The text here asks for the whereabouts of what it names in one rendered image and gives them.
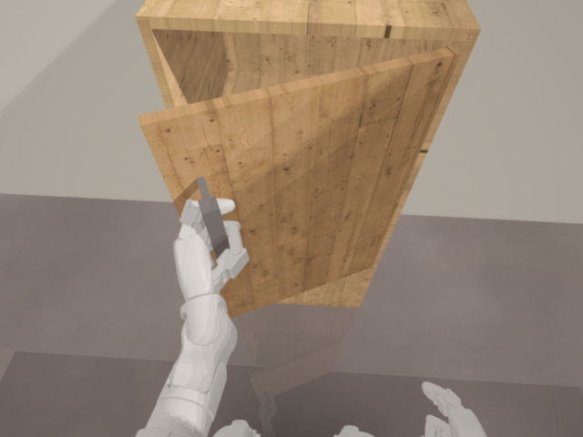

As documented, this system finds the cupboard door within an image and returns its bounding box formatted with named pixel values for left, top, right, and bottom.
left=138, top=46, right=460, bottom=319

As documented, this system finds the handle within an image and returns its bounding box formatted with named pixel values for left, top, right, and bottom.
left=196, top=176, right=230, bottom=258

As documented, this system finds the left robot shin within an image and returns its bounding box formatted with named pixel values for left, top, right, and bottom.
left=231, top=420, right=250, bottom=427

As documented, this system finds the robot shin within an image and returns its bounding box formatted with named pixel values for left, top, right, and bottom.
left=340, top=425, right=359, bottom=433
left=231, top=420, right=250, bottom=427

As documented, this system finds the robot right hand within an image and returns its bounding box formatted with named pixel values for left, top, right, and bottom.
left=421, top=381, right=487, bottom=437

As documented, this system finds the robot left forearm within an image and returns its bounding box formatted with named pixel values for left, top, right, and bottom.
left=135, top=293, right=237, bottom=437

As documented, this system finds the robot left hand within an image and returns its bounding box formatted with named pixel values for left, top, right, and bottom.
left=173, top=198, right=250, bottom=302

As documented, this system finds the right robot shin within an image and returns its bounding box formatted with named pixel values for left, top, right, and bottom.
left=340, top=425, right=359, bottom=433

